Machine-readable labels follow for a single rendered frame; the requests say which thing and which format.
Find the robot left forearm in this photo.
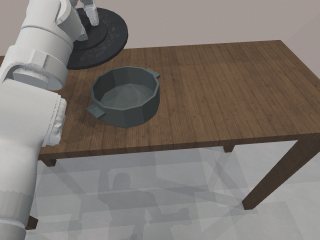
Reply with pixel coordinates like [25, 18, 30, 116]
[0, 0, 82, 91]

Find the robot left hand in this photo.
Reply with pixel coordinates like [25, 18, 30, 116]
[74, 0, 99, 41]

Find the lid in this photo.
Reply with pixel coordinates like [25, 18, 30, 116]
[66, 7, 129, 70]

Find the table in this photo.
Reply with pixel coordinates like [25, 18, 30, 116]
[0, 40, 320, 230]

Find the knob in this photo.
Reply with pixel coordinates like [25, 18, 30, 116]
[79, 14, 92, 33]

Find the robot left upper arm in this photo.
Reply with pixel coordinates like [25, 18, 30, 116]
[0, 78, 67, 240]

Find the pot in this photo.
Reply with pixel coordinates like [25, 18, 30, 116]
[86, 66, 161, 128]

